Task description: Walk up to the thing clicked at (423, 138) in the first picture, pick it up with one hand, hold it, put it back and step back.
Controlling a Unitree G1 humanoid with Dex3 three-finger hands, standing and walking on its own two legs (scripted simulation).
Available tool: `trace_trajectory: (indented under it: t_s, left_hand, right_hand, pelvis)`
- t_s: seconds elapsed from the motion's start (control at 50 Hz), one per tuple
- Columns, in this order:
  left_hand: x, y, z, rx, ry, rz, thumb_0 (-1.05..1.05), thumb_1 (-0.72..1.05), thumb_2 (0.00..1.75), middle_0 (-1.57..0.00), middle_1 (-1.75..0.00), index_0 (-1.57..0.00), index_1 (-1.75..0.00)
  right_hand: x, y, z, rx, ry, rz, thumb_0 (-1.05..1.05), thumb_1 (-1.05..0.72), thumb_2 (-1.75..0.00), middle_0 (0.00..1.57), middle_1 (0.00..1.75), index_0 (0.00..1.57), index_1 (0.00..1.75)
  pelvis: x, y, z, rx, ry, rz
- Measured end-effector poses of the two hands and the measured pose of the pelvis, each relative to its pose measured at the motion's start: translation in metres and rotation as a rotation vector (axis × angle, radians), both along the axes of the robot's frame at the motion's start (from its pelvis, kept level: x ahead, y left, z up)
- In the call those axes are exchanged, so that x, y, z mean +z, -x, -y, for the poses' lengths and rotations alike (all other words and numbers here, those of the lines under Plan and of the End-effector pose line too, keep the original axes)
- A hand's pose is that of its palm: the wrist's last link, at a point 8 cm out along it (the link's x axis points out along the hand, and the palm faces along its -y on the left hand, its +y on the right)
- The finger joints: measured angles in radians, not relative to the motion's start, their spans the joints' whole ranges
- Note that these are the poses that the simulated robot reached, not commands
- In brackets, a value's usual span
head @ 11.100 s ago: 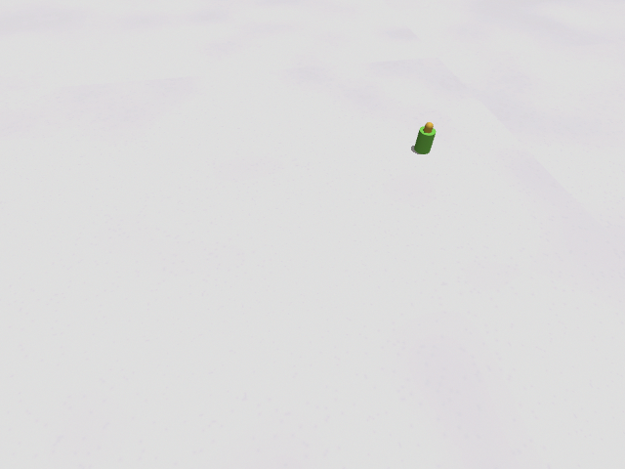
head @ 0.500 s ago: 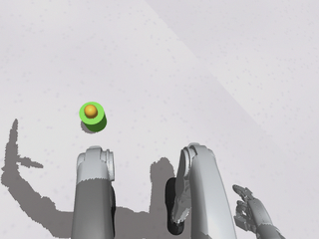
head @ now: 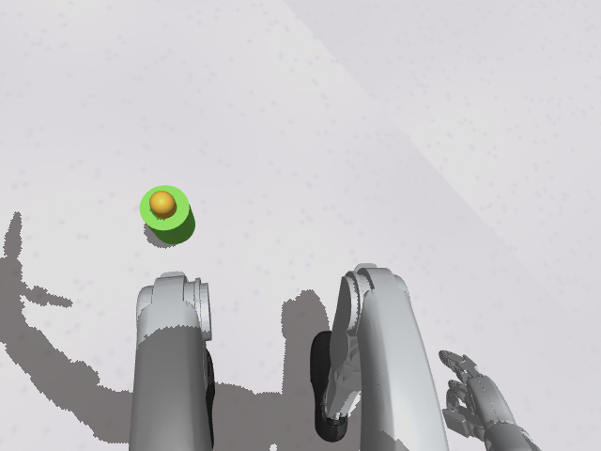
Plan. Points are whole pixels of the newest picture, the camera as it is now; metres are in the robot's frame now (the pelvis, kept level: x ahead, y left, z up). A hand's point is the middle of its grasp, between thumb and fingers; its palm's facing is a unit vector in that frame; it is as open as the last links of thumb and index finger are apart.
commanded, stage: go down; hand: left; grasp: from the side
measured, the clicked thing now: (168, 213) +0.47 +0.19 -0.30
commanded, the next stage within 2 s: approach in 0.08 s
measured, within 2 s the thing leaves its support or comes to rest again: neither
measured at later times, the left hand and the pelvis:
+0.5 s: hand out of the picture +0.41 +0.35 -0.06, palm faces +0.06 -1.00 -0.02, open 17.4 cm; pelvis +0.00 +0.00 -0.03, yaw -2 degrees
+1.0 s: hand (125, 217) +0.44 +0.25 -0.24, palm faces +0.00 -1.00 +0.05, open 17.6 cm; pelvis -0.01 +0.01 -0.10, yaw -8 degrees
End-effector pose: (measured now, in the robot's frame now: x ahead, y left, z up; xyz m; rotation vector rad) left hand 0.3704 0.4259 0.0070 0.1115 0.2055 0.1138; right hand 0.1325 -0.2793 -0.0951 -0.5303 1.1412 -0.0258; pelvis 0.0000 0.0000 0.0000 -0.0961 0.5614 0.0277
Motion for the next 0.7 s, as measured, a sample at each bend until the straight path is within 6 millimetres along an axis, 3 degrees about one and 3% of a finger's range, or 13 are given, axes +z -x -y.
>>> trace_trajectory:
  t_s: [0.26, 0.36, 0.44, 0.7]
  left_hand:
    - [0.004, -0.003, 0.001, -0.011, 0.003, 0.025, -0.01, -0.49, 0.11, -0.05, -0.10, -0.04, -0.10]
    - [-0.008, -0.006, 0.003, -0.011, 0.033, 0.060, -0.01, -0.51, 0.08, -0.06, -0.10, -0.04, -0.10]
    - [-0.035, -0.011, 0.013, -0.028, 0.065, 0.087, -0.01, -0.53, 0.07, -0.06, -0.10, -0.05, -0.10]
    - [-0.173, -0.031, 0.059, -0.082, 0.143, 0.084, -0.01, -0.50, 0.08, -0.06, -0.09, -0.04, -0.10]
  right_hand:
    - [-0.002, 0.001, -0.003, -0.002, -0.009, 0.014, 0.01, -0.91, -0.91, 0.21, 0.30, 0.20, 0.30]
    - [-0.006, 0.004, -0.004, 0.016, -0.008, 0.004, 0.01, -0.91, -0.90, 0.21, 0.30, 0.20, 0.30]
    - [-0.012, 0.004, -0.004, 0.046, 0.003, -0.002, 0.01, -0.91, -0.90, 0.21, 0.30, 0.20, 0.30]
    - [-0.035, 0.000, -0.009, 0.200, 0.103, -0.075, 0.01, -0.91, -0.90, 0.21, 0.30, 0.20, 0.30]
  pelvis:
    - [-0.003, 0.003, 0.000, -0.003, 0.000, 0.007]
    - [-0.008, 0.003, -0.001, -0.007, 0.004, 0.008]
    - [-0.019, 0.004, -0.001, -0.014, 0.012, 0.021]
    - [-0.071, 0.007, -0.006, -0.048, 0.072, 0.132]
